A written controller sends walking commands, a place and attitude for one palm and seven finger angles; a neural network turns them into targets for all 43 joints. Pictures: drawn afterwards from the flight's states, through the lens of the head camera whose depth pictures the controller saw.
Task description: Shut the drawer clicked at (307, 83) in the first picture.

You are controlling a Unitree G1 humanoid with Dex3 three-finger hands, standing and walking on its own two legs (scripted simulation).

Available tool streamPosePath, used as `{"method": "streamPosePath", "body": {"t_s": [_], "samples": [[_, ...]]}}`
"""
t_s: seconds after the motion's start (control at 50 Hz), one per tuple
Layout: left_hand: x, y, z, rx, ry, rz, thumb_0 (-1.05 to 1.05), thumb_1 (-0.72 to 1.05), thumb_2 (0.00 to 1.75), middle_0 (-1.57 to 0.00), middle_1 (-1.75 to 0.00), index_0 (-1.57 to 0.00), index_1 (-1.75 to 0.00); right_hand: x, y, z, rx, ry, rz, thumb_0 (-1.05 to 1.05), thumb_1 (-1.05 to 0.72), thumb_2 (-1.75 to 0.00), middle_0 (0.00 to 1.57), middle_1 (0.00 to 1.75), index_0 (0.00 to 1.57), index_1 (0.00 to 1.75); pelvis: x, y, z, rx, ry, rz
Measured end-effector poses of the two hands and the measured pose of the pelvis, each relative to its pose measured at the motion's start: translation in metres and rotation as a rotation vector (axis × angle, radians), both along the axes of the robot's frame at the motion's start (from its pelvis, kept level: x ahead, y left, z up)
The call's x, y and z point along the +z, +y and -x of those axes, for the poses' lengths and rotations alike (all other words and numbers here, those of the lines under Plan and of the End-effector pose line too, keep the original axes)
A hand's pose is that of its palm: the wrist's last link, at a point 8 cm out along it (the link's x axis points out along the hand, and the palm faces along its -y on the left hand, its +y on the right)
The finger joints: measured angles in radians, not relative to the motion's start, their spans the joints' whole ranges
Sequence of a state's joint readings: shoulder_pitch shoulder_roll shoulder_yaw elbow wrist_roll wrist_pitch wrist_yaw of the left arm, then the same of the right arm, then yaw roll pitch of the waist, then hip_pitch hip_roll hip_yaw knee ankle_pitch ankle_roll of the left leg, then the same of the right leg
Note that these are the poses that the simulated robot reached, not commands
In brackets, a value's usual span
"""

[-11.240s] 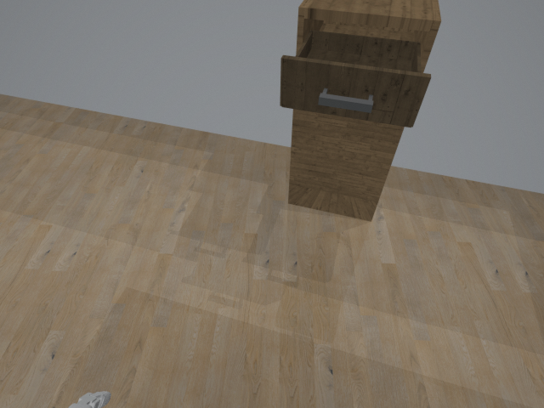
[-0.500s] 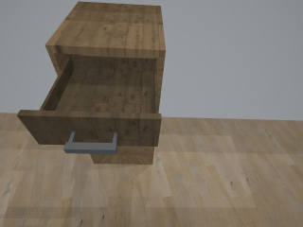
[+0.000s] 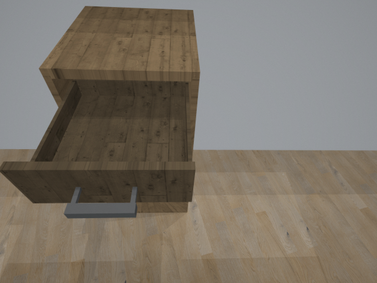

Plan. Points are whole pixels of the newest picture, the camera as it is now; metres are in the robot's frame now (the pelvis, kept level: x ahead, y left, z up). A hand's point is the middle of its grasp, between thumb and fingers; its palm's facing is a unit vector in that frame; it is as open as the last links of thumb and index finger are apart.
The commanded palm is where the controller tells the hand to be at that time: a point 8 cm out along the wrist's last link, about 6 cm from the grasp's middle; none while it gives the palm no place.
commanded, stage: come to a stop and stand still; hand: left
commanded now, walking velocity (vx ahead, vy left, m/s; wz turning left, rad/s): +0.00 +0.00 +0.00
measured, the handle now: (104, 201) +0.27 +0.20 +0.03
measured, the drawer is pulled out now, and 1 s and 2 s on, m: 0.29 0.29 0.29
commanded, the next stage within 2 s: look again from close up in 0.36 s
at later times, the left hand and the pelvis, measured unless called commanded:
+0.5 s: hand out of the picture +0.01 +0.16 -0.18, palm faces +0.03 -0.99 -0.15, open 7.3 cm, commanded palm none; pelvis +0.02 +0.00 +0.00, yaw +0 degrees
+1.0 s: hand out of the picture +0.00 +0.16 -0.18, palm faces +0.04 -0.99 -0.15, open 7.3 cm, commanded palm none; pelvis +0.02 +0.00 +0.00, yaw +0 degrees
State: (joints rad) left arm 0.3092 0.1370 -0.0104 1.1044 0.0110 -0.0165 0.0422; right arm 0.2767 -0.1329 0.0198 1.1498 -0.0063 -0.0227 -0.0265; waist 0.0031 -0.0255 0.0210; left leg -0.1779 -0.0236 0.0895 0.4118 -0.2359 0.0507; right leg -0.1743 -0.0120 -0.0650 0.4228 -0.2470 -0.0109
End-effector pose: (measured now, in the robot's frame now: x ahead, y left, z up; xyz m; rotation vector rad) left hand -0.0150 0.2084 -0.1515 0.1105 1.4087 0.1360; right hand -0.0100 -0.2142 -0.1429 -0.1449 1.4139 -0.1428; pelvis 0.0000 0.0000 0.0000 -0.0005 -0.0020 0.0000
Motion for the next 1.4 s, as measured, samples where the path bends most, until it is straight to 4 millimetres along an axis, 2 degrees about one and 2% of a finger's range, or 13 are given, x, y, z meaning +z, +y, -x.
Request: {"method": "streamPosePath", "body": {"t_s": [0.12, 0.24, 0.6, 1.0, 1.14, 1.2, 1.4], "samples": [[0.001, 0.005, -0.015, -0.003, -0.014, -0.014, 0.01, 0.92, 0.9, -0.2, -0.3, -0.2, -0.3, -0.001, 0.002, -0.006, -0.002, 0.007, -0.003, 0.01, -0.92, -0.9, 0.2, 0.3, 0.2, 0.3, 0.0, 0.0, -0.009, -0.001, -0.002, -0.001], [0.001, 0.007, -0.021, 0.0, -0.012, -0.017, 0.01, 0.92, 0.9, -0.2, -0.3, -0.2, -0.3, -0.001, 0.003, -0.011, -0.001, 0.013, -0.003, 0.01, -0.92, -0.9, 0.2, 0.3, 0.2, 0.3, 0.0, 0.001, -0.015, -0.001, -0.004, -0.001], [-0.001, -0.002, -0.015, 0.01, 0.025, 0.014, 0.0, 0.91, 0.9, -0.2, -0.3, -0.2, -0.3, 0.0, 0.004, -0.018, -0.004, 0.013, 0.006, 0.01, -0.92, -0.9, 0.2, 0.3, 0.2, 0.3, 0.0, 0.003, -0.022, -0.004, -0.006, -0.001], [0.001, -0.001, -0.01, 0.016, 0.034, 0.005, 0.0, 0.91, 0.9, -0.2, -0.3, -0.2, -0.3, -0.002, 0.012, -0.009, -0.017, 0.027, -0.016, 0.01, -0.91, -0.9, 0.2, 0.3, 0.2, 0.3, 0.0, 0.003, -0.022, -0.004, -0.008, -0.004], [0.0, -0.003, -0.009, 0.017, 0.03, 0.008, 0.0, 0.91, 0.9, -0.2, -0.3, -0.2, -0.3, -0.002, 0.013, -0.006, -0.02, 0.027, -0.021, 0.01, -0.91, -0.9, 0.2, 0.3, 0.2, 0.3, 0.0, 0.002, -0.021, -0.004, -0.01, -0.004], [-0.001, -0.002, -0.007, -0.002, 0.023, -0.004, 0.0, 0.91, 0.9, -0.2, -0.3, -0.2, -0.3, -0.004, 0.008, -0.005, -0.013, 0.026, -0.014, 0.01, -0.92, -0.9, 0.2, 0.3, 0.2, 0.3, -0.002, 0.003, -0.014, -0.002, 0.001, 0.007], [-0.005, 0.016, -0.007, -0.021, -0.028, -0.024, 0.0, 0.91, 0.9, -0.2, -0.3, -0.2, -0.3, -0.007, 0.002, -0.013, -0.017, -0.073, 0.015, 0.01, -0.92, -0.9, 0.2, 0.3, 0.2, 0.3, -0.008, 0.01, 0.001, -0.002, -0.023, 0.013]]}}
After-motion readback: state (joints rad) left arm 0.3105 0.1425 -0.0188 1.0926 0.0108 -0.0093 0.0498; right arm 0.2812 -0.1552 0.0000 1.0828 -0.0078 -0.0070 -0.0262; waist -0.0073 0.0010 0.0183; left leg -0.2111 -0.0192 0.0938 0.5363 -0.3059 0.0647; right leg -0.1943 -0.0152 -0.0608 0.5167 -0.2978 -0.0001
